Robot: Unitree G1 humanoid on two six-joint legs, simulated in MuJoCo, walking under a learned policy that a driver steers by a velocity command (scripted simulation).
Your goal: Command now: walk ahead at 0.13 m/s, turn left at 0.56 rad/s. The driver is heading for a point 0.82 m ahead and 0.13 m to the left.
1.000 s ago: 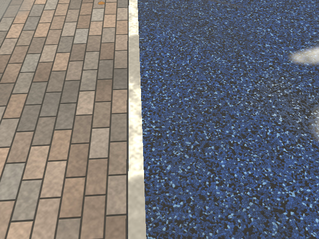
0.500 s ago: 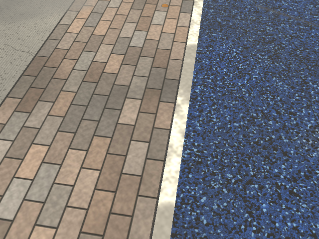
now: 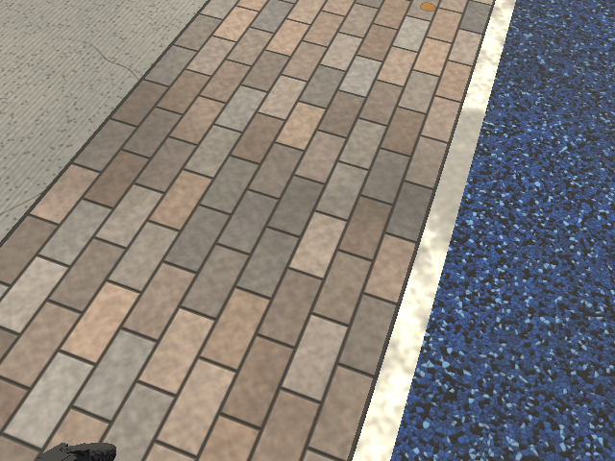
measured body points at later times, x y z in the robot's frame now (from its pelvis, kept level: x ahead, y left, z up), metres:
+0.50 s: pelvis +0.10 -0.03 +0.00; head +0.14 -0.02 +0.44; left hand +0.15 +0.28 -0.11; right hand +0.33 -0.25 -0.11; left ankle +0.07 +0.11 -0.70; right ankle +0.19 -0.14 -0.74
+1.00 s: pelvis +0.09 +0.01 -0.01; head +0.11 +0.01 +0.44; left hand +0.10 +0.31 -0.13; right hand +0.33 -0.17 -0.11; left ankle +0.06 +0.10 -0.74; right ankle +0.13 -0.12 -0.74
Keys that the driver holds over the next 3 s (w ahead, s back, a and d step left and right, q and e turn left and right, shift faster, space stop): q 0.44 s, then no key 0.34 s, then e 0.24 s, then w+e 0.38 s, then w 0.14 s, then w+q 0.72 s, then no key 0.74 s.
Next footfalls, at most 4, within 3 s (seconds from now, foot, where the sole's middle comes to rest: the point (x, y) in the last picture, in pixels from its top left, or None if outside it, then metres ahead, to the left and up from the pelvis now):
0.18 right None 0.23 -0.13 -0.78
0.58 left None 0.10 0.12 -0.78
0.94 right None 0.16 -0.11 -0.78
1.60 right None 0.41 -0.15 -0.78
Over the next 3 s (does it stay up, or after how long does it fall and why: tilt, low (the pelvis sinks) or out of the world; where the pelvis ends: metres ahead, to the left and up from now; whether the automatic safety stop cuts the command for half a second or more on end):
stays up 0.84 0.04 -0.01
